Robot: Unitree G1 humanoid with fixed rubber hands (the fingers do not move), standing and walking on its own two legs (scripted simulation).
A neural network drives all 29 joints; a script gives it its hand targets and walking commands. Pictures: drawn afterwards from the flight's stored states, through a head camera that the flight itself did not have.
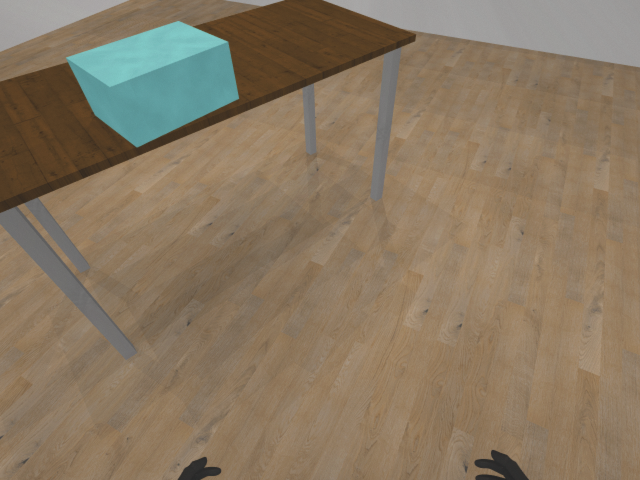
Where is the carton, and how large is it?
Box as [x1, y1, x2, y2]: [66, 21, 238, 146]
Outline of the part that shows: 227,41 177,21 66,58 95,115 135,146 139,146 238,98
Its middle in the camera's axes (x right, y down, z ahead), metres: -0.40 -0.40 +0.94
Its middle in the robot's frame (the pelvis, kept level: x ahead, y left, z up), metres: +0.98 +0.44 +0.04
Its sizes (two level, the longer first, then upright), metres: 0.296 0.213 0.143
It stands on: a table, 0.73 m high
